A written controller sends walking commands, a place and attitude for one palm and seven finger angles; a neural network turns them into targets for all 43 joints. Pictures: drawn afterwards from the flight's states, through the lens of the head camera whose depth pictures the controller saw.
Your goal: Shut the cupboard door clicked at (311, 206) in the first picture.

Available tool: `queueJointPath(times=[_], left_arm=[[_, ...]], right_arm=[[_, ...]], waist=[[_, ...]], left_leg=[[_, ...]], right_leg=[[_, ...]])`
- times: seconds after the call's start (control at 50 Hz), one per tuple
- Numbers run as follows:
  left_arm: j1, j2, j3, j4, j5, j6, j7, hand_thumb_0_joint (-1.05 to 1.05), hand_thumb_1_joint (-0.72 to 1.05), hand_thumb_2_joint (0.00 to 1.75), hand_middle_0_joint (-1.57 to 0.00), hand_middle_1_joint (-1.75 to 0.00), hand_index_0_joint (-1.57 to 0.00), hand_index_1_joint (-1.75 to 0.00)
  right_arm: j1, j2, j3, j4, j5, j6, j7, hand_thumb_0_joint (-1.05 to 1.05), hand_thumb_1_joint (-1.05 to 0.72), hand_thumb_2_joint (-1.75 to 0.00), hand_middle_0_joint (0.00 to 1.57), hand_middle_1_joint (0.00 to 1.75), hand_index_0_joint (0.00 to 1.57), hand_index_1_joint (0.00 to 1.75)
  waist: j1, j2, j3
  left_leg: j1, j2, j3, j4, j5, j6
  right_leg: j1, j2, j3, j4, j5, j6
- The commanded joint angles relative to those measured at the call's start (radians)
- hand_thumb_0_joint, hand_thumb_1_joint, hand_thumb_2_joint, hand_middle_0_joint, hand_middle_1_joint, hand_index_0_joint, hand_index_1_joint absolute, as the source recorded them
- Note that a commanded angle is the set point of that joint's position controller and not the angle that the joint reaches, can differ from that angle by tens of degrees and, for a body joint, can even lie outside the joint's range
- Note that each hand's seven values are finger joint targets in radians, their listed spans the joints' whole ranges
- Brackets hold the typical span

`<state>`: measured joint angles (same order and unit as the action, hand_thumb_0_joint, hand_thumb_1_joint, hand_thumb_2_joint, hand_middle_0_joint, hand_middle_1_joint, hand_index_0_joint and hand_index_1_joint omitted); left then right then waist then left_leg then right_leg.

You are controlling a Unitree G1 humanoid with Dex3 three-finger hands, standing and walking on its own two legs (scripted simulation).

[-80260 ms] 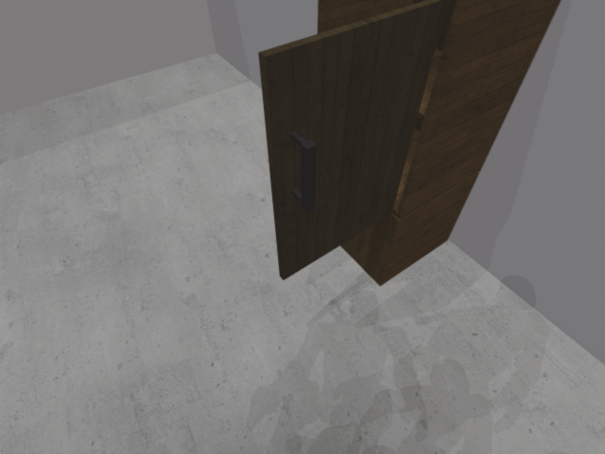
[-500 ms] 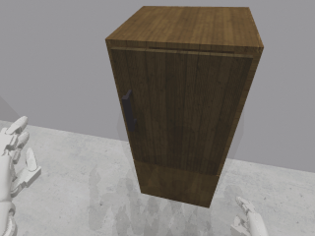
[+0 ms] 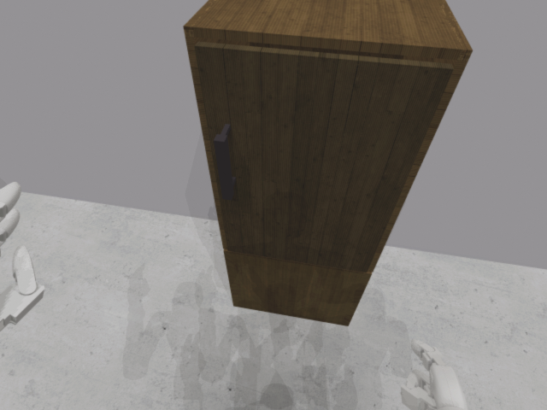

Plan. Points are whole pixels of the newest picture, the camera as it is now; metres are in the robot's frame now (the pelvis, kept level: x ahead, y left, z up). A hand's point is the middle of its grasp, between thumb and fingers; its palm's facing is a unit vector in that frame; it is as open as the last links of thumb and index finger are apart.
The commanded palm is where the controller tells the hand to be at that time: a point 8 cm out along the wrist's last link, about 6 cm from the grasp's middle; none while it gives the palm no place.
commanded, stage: step back with the hand held close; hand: left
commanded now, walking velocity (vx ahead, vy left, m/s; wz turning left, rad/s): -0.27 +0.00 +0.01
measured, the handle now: (227, 163) +0.57 +0.14 +0.03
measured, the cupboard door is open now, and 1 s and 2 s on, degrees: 0 0 0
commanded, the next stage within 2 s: stop stepping back and stand still in 0.86 s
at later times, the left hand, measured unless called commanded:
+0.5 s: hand out of the picture +0.12 +0.28 +0.17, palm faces +0.47 -0.79 -0.39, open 7.4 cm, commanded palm +0.05 +0.31 +0.18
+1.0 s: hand out of the picture +0.03 +0.28 +0.18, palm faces +0.40 -0.80 -0.46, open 7.4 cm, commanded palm -0.04 +0.32 +0.18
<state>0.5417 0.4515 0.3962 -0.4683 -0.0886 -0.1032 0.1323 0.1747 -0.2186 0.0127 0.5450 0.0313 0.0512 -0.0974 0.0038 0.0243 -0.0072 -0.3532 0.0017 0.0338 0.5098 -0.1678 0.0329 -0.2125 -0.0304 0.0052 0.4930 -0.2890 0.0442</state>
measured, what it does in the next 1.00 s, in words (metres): walks backwards: right foot, then left foot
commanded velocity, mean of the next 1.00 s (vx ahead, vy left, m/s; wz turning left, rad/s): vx -0.32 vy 0.00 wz -0.04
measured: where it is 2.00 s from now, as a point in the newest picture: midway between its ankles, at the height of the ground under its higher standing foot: outside the picture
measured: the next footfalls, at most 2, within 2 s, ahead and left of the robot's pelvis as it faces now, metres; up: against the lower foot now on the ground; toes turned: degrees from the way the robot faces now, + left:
right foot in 0.64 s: -0.10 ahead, -0.12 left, +0.00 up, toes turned +4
left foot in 0.76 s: +0.03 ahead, +0.10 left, +0.00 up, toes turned +3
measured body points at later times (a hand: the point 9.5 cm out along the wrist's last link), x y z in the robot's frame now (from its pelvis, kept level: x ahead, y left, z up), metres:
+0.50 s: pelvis -0.07 +0.01 -0.01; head -0.08 +0.03 +0.44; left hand +0.09 +0.32 +0.19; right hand +0.09 -0.23 -0.09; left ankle +0.06 +0.10 -0.73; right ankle -0.03 -0.14 -0.72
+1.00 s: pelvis -0.18 +0.02 -0.01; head -0.17 +0.04 +0.44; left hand +0.00 +0.32 +0.20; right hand +0.00 -0.21 -0.07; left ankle -0.01 +0.10 -0.73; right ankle -0.25 -0.09 -0.73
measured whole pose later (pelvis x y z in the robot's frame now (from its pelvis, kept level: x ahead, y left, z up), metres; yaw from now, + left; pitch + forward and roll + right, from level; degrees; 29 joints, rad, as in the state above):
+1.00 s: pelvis -0.18 +0.02 -0.01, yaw +0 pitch +3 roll -3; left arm 0.54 0.48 0.47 -0.53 -0.09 -0.23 0.13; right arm 0.18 -0.18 0.00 0.57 -0.01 -0.07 -0.06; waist -0.01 0.01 -0.03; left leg -0.54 0.04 0.05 0.44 -0.02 0.03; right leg -0.20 0.08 -0.02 0.56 -0.45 -0.03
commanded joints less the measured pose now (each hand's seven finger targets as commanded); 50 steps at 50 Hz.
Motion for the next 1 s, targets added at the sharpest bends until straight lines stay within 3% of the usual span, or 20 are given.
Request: queueJointPath(times=[0.0, 0.1, 0.18, 0.28, 0.34, 0.4, 0.44, 0.46, 0.56, 0.62, 0.64, 0.68, 0.72, 0.76, 0.8, 0.84, 0.9, 0.94, 0.96, 0.98], left_arm=[[-0.005, 0.161, 0.154, -0.197, 0.007, -0.091, 0.027, 0.00, 0.90, 0.90, -0.20, -0.30, -0.20, -0.30], [-0.030, 0.149, 0.157, -0.226, 0.025, -0.133, 0.031, 0.00, 0.90, 0.90, -0.20, -0.30, -0.20, -0.30], [-0.042, 0.146, 0.155, -0.234, 0.030, -0.152, 0.032, 0.00, 0.90, 0.90, -0.20, -0.30, -0.20, -0.30], [-0.079, 0.154, 0.127, -0.213, 0.027, -0.159, 0.050, 0.00, 0.90, 0.90, -0.20, -0.30, -0.20, -0.30], [-0.135, 0.166, 0.119, -0.216, 0.032, -0.159, 0.065, 0.00, 0.90, 0.90, -0.20, -0.30, -0.20, -0.30], [-0.141, 0.180, 0.135, -0.225, 0.024, -0.173, 0.060, 0.00, 0.90, 0.90, -0.20, -0.30, -0.20, -0.30], [-0.127, 0.171, 0.172, -0.243, 0.038, -0.196, 0.052, 0.00, 0.90, 0.90, -0.20, -0.30, -0.20, -0.30], [-0.146, 0.180, 0.190, -0.263, 0.040, -0.209, 0.045, 0.00, 0.90, 0.90, -0.20, -0.30, -0.20, -0.30], [0.017, 0.168, 0.190, -0.276, 0.003, -0.221, 0.019, 0.00, 0.90, 0.90, -0.20, -0.30, -0.20, -0.30], [0.001, 0.214, 0.210, -0.250, 0.003, -0.229, 0.027, 0.00, 0.90, 0.90, -0.20, -0.30, -0.20, -0.30], [-0.063, 0.185, 0.151, -0.225, 0.007, -0.224, 0.030, 0.00, 0.90, 0.90, -0.20, -0.30, -0.20, -0.30], [-0.088, 0.189, 0.131, -0.214, 0.018, -0.193, 0.039, 0.00, 0.90, 0.90, -0.20, -0.30, -0.20, -0.30], [-0.139, 0.228, 0.156, -0.226, 0.024, -0.172, 0.039, 0.00, 0.90, 0.90, -0.20, -0.30, -0.20, -0.30], [-0.136, 0.196, 0.136, -0.204, 0.017, -0.179, 0.028, 0.00, 0.90, 0.90, -0.20, -0.30, -0.20, -0.30], [-0.088, 0.195, 0.168, -0.218, 0.005, -0.187, 0.018, 0.00, 0.90, 0.90, -0.20, -0.30, -0.20, -0.30], [-0.083, 0.188, 0.199, -0.250, 0.020, -0.196, 0.006, 0.00, 0.90, 0.90, -0.20, -0.30, -0.20, -0.30], [-0.022, 0.167, 0.188, -0.276, 0.004, -0.188, 0.002, 0.00, 0.90, 0.90, -0.20, -0.30, -0.20, -0.30], [0.029, 0.164, 0.178, -0.280, -0.015, -0.187, 0.002, 0.00, 0.90, 0.90, -0.20, -0.30, -0.20, -0.30], [0.031, 0.178, 0.179, -0.294, -0.012, -0.190, 0.004, 0.00, 0.90, 0.90, -0.20, -0.30, -0.20, -0.30], [0.027, 0.203, 0.189, -0.297, -0.006, -0.193, 0.012, 0.00, 0.90, 0.90, -0.20, -0.30, -0.20, -0.30]], right_arm=[[-0.093, -0.139, -0.054, -0.161, -0.007, -0.074, -0.006, 0.00, -0.90, -0.90, 0.20, 0.30, 0.20, 0.30], [-0.071, -0.144, -0.060, -0.150, -0.013, -0.111, -0.005, 0.00, -0.90, -0.90, 0.20, 0.30, 0.20, 0.30], [-0.057, -0.140, -0.062, -0.134, -0.018, -0.139, -0.005, 0.00, -0.90, -0.90, 0.20, 0.30, 0.20, 0.30], [-0.036, -0.113, -0.057, -0.088, -0.032, -0.152, 0.002, 0.00, -0.90, -0.90, 0.20, 0.30, 0.20, 0.30], [-0.037, -0.104, -0.051, -0.067, -0.034, -0.150, -0.003, 0.00, -0.90, -0.90, 0.20, 0.30, 0.20, 0.30], [-0.059, -0.123, -0.052, -0.084, -0.026, -0.158, -0.012, 0.00, -0.90, -0.90, 0.20, 0.30, 0.20, 0.30], [-0.079, -0.152, -0.057, -0.098, -0.028, -0.176, -0.018, 0.00, -0.90, -0.90, 0.20, 0.30, 0.20, 0.30], [-0.076, -0.149, -0.070, -0.094, -0.035, -0.180, -0.015, 0.00, -0.90, -0.90, 0.20, 0.30, 0.20, 0.30], [-0.067, -0.113, -0.071, -0.092, -0.035, -0.201, 0.027, 0.00, -0.90, -0.90, 0.20, 0.30, 0.20, 0.30], [-0.028, -0.086, -0.062, -0.048, -0.046, -0.188, 0.037, 0.00, -0.90, -0.90, 0.20, 0.30, 0.20, 0.30], [-0.042, -0.081, -0.052, -0.043, -0.039, -0.188, 0.030, 0.00, -0.90, -0.90, 0.20, 0.30, 0.20, 0.30], [-0.054, -0.091, -0.063, -0.050, -0.025, -0.179, 0.019, 0.00, -0.90, -0.90, 0.20, 0.30, 0.20, 0.30], [-0.069, -0.095, -0.055, -0.053, -0.032, -0.157, -0.001, 0.00, -0.90, -0.90, 0.20, 0.30, 0.20, 0.30], [-0.062, -0.112, -0.056, -0.065, -0.020, -0.153, -0.011, 0.00, -0.90, -0.90, 0.20, 0.30, 0.20, 0.30], [-0.079, -0.128, -0.062, -0.084, -0.030, -0.153, -0.002, 0.00, -0.90, -0.90, 0.20, 0.30, 0.20, 0.30], [-0.094, -0.140, -0.072, -0.091, -0.046, -0.165, 0.007, 0.00, -0.90, -0.90, 0.20, 0.30, 0.20, 0.30], [-0.086, -0.130, -0.076, -0.101, -0.039, -0.169, 0.028, 0.00, -0.90, -0.90, 0.20, 0.30, 0.20, 0.30], [-0.072, -0.107, -0.070, -0.094, -0.037, -0.170, 0.038, 0.00, -0.90, -0.90, 0.20, 0.30, 0.20, 0.30], [-0.047, -0.106, -0.068, -0.090, -0.038, -0.170, 0.040, 0.00, -0.90, -0.90, 0.20, 0.30, 0.20, 0.30], [-0.027, -0.100, -0.069, -0.078, -0.036, -0.166, 0.042, 0.00, -0.90, -0.90, 0.20, 0.30, 0.20, 0.30]], waist=[[0.004, 0.106, -0.092], [-0.001, 0.159, -0.092], [-0.001, 0.119, -0.089], [-0.012, -0.072, -0.058], [-0.022, -0.099, -0.041], [-0.020, 0.032, -0.008], [-0.008, 0.276, -0.036], [-0.001, 0.297, -0.062], [0.007, 0.218, -0.134], [-0.011, -0.003, -0.150], [-0.016, -0.090, -0.144], [-0.020, -0.165, -0.146], [-0.026, -0.079, -0.112], [-0.021, 0.006, -0.084], [-0.003, 0.181, -0.152], [0.008, 0.261, -0.155], [0.015, 0.243, -0.149], [0.009, 0.185, -0.176], [0.003, 0.111, -0.161], [-0.009, -0.037, -0.153]], left_leg=[[-0.126, 0.124, -0.151, -0.217, -0.247, 0.036], [-0.245, 0.136, -0.182, -0.248, -0.438, 0.045], [-0.246, 0.122, -0.164, -0.203, -0.449, 0.036], [0.031, 0.021, -0.052, 0.117, -0.225, -0.030], [0.078, 0.017, -0.046, 0.165, -0.155, -0.037], [0.004, 0.079, -0.149, -0.056, -0.296, -0.012], [-0.339, 0.246, -0.381, -0.399, -0.653, 0.066], [-0.393, 0.287, -0.420, -0.422, -0.663, 0.091], [-0.151, 0.209, -0.224, -0.259, -0.372, 0.026], [0.054, 0.094, -0.055, 0.031, -0.126, -0.053], [0.117, 0.057, -0.002, 0.116, -0.115, -0.078], [0.141, 0.038, -0.016, 0.205, -0.038, -0.060], [0.118, 0.052, -0.029, 0.108, 0.143, -0.054], [0.129, 0.105, -0.071, -0.052, 0.323, -0.032], [0.021, 0.238, -0.244, -0.258, 0.088, 0.038], [-0.217, 0.318, -0.328, -0.408, -0.385, 0.083], [-0.230, 0.245, -0.210, -0.385, -0.434, 0.023], [-0.129, 0.192, -0.148, -0.286, -0.335, -0.029], [-0.035, 0.117, -0.071, -0.156, -0.272, -0.058], [0.106, 0.035, 0.008, 0.107, -0.180, -0.087]], right_leg=[[0.102, 0.021, -0.008, 0.008, 0.075, -0.027], [0.149, 0.048, -0.011, 0.053, 0.003, -0.032], [0.106, 0.043, 0.012, 0.035, -0.053, -0.042], [-0.270, -0.118, 0.168, -0.201, -0.246, -0.117], [-0.337, -0.147, 0.139, -0.187, -0.163, -0.125], [-0.305, -0.023, 0.042, -0.082, -0.253, -0.061], [0.047, 0.126, -0.025, 0.274, -0.148, -0.020], [0.114, 0.141, -0.012, 0.388, -0.111, -0.023], [0.041, 0.106, -0.022, 0.068, -0.165, -0.065], [-0.143, -0.117, 0.231, -0.187, 0.052, -0.126], [-0.237, -0.177, 0.231, -0.205, 0.106, -0.133], [-0.255, -0.182, 0.211, -0.141, 0.322, -0.121], [-0.207, -0.127, 0.156, -0.063, 0.466, -0.087], [-0.152, -0.007, 0.074, -0.010, 0.371, -0.033], [-0.024, 0.113, 0.010, 0.137, 0.004, -0.019], [0.132, 0.136, 0.025, 0.333, -0.135, -0.030], [0.143, 0.146, -0.051, 0.209, -0.185, -0.061], [0.100, 0.091, -0.035, -0.018, -0.174, -0.082], [0.003, 0.035, 0.025, -0.160, -0.183, -0.100], [-0.197, -0.109, 0.185, -0.276, -0.226, -0.150]])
